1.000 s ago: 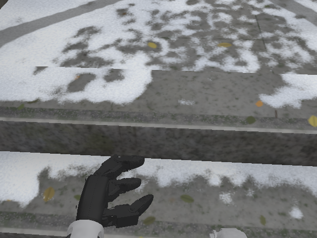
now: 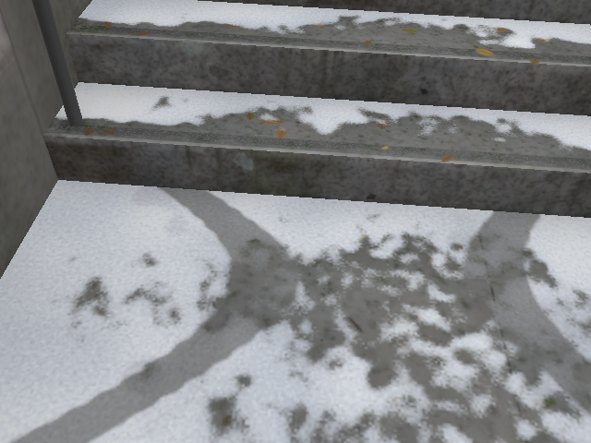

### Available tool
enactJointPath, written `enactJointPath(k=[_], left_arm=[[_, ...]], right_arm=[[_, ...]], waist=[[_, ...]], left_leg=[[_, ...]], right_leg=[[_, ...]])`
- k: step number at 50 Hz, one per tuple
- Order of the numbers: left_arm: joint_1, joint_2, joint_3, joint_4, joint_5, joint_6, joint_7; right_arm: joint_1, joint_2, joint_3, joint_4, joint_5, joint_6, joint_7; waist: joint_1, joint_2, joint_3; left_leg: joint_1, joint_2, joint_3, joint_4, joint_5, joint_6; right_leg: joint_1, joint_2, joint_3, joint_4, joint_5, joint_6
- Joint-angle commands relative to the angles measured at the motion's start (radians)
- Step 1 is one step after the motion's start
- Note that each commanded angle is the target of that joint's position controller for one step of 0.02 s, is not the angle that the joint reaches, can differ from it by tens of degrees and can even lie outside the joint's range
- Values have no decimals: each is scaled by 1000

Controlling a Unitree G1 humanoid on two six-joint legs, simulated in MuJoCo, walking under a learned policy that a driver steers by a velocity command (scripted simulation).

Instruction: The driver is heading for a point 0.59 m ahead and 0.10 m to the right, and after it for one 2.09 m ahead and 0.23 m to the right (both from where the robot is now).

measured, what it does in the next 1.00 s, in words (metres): climbs, turning right: left foot, then right foot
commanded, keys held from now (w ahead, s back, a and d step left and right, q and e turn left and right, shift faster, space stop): e+shift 0.52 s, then shift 0.04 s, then w+shift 0.08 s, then w+q+shift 0.36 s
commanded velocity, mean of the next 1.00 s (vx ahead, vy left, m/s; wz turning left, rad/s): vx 0.43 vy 0.00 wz -0.49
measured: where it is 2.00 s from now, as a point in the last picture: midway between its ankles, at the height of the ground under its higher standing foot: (365, 160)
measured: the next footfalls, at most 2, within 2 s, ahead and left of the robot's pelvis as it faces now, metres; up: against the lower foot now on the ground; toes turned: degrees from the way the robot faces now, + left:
left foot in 0.26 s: +0.45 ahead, +0.09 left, +0.00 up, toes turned -18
right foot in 0.70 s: +0.38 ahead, -0.15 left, +0.00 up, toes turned -38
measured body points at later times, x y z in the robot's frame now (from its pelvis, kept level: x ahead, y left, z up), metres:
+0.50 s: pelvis +0.33 +0.02 +0.08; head +0.37 +0.01 +0.53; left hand +0.63 +0.19 +0.00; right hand +0.30 -0.26 -0.03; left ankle +0.42 +0.11 -0.65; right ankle +0.33 -0.10 -0.56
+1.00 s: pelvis +0.52 -0.11 +0.08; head +0.52 -0.11 +0.53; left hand +0.65 +0.13 -0.04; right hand +0.50 -0.41 -0.03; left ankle +0.70 -0.06 -0.57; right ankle +0.35 -0.13 -0.65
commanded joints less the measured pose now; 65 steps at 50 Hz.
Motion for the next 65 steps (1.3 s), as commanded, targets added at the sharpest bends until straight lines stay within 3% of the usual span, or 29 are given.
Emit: enactJointPath(k=[1,3,4,5,8,11,13,14,15,17,19,25,29,32,34,35,36,37,39,42,52,54,56,58,59,60,61,62,65], left_arm=[[30,108,43,-16,23,-51,18],[-10,100,27,-16,-1,-62,7],[23,141,35,-13,7,-72,10],[38,165,43,-5,10,-75,22],[87,200,69,9,-11,-55,33],[65,237,97,-16,-10,-45,46],[73,156,78,-67,-7,-25,43],[205,86,56,-97,-27,-18,47],[235,133,54,-112,-30,-17,48],[155,158,54,-114,23,15,38],[99,177,66,-129,44,49,4],[30,130,46,-192,39,106,-20],[-91,105,29,-227,28,90,-33],[-154,136,34,-268,26,79,-46],[11,102,27,-199,29,42,-43],[193,149,41,-143,41,15,-29],[277,283,65,-162,37,6,-4],[289,271,68,-162,25,3,20],[200,200,39,-144,38,-12,31],[103,142,18,-135,22,-48,23],[184,155,30,2,35,-91,28],[183,174,32,25,35,-88,33],[185,217,38,39,38,-76,42],[141,288,59,24,52,-42,47],[116,289,57,10,47,-41,42],[148,146,20,-33,35,-49,17],[91,117,6,-110,29,-78,5],[-45,157,6,-153,39,-99,3],[-23,124,-18,-152,56,-101,6]], right_arm=[[-120,43,61,-233,-16,4,-29],[-113,-57,45,-228,-11,41,-52],[-186,-105,39,-266,-11,44,-58],[-248,-117,39,-289,-3,41,-56],[-183,-66,54,-234,38,54,-34],[-55,-118,26,-171,57,54,-56],[58,-178,5,-128,12,38,-70],[92,-172,16,-148,-22,27,-60],[78,-142,14,-145,-12,24,-50],[-104,-100,17,-178,6,18,-68],[-98,-94,28,-146,26,29,-79],[-177,-163,5,-78,18,56,-64],[-121,-214,-17,-48,18,69,-46],[-44,-256,-38,-31,10,96,-32],[-16,-204,-23,-7,2,116,-22],[-3,-105,5,-12,-7,118,-10],[-79,-66,18,-97,14,107,7],[-204,-183,-17,-122,-4,108,1],[-192,-168,-21,-96,40,88,20],[-80,-179,-36,-19,20,110,43],[-317,-119,-9,-88,23,131,77],[-340,-102,4,-104,24,132,79],[-277,-122,-1,-99,40,136,63],[11,-197,-33,-37,50,129,46],[214,-262,-67,31,37,119,32],[177,-366,-102,42,25,130,9],[122,-415,-113,9,31,138,15],[115,-389,-109,7,37,138,12],[31,-283,-78,29,39,105,-10]], waist=[[-54,110,217],[-97,123,254],[-62,114,254],[-37,87,243],[-7,-39,-2],[-106,-9,-75],[-133,65,-91],[-40,129,-192],[-42,174,-340],[9,137,-248],[22,67,-83],[102,124,29],[34,154,41],[-25,158,62],[35,31,105],[113,-216,68],[166,-456,56],[199,-238,125],[108,-126,187],[22,-100,156],[49,-40,278],[41,-38,286],[-6,-92,204],[-154,-139,32],[-241,-89,-60],[-145,158,-44],[-100,235,-130],[-128,85,-77],[10,-55,116]], left_leg=[[-576,-19,-18,183,-238,-32],[-378,23,15,-240,-264,-54],[-284,23,54,-454,-259,-72],[-204,16,84,-651,-184,-85],[304,-81,83,-1046,254,-61],[578,-92,32,-1384,530,-90],[805,206,-125,-1289,972,-40],[919,440,-278,-1065,1500,58],[960,522,-346,-1088,1442,184],[693,427,-337,-1276,744,207],[438,360,-180,-1371,670,180],[222,291,116,-1433,486,99],[195,286,201,-1421,278,50],[233,328,138,-1472,-349,50],[80,279,173,-1359,-501,46],[-43,187,280,-1020,-437,15],[-408,23,261,-686,-492,-18],[-470,53,85,-573,-399,1],[-423,50,-39,-587,-184,4],[-307,58,-15,-593,-50,-40],[-345,106,137,-839,168,20],[-254,73,217,-951,130,73],[-100,-23,295,-978,40,129],[210,-113,292,-971,-147,176],[506,-143,207,-1071,-166,197],[740,56,-182,-1187,-465,284],[843,217,-713,-1415,-583,392],[801,213,-731,-1495,-529,347],[412,122,-457,-1526,-199,259]], right_leg=[[227,-233,601,-644,529,-160],[42,-175,430,-727,742,-83],[27,-165,427,-779,908,-82],[54,-149,404,-801,1030,-79],[117,-74,347,-697,995,23],[262,-9,362,-344,873,155],[53,35,204,132,-99,181],[-61,-19,188,338,-263,183],[-121,-74,181,451,-163,200],[-158,-149,128,446,68,204],[-86,-195,130,347,85,205],[36,-259,87,29,314,174],[216,-221,-12,-265,345,133],[245,-210,-53,-383,132,88],[499,-161,-48,-538,114,49],[679,-306,207,-682,-66,21],[824,-584,729,-932,-452,-99],[713,-628,761,-955,-421,-128],[615,-545,507,-933,-162,-50],[569,-471,249,-991,86,13],[646,-440,-160,-1069,450,60],[683,-434,-233,-1017,770,81],[768,-449,-257,-842,1403,95],[734,-483,-239,-433,1658,79],[563,-451,-223,-121,1468,92],[130,-286,-214,281,590,148],[-138,-126,-20,528,91,164],[-223,-195,120,515,194,146],[-90,-306,121,275,261,152]])
Over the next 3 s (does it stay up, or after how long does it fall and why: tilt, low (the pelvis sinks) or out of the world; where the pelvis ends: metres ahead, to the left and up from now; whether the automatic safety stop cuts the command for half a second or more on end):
stays up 2.16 -0.07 0.60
